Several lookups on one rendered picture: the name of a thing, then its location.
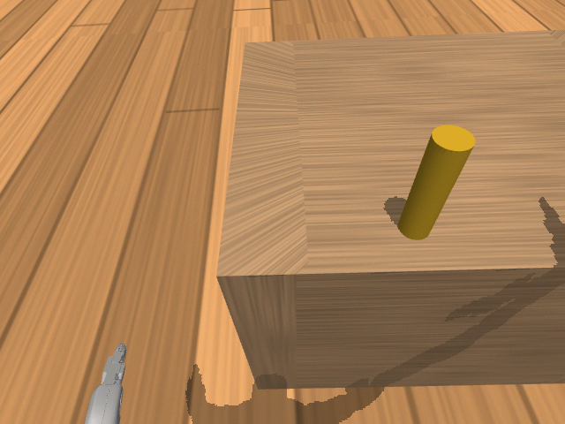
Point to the left robot hand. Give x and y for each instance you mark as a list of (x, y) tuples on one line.
[(106, 400)]

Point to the can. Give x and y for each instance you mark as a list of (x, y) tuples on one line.
[(446, 154)]

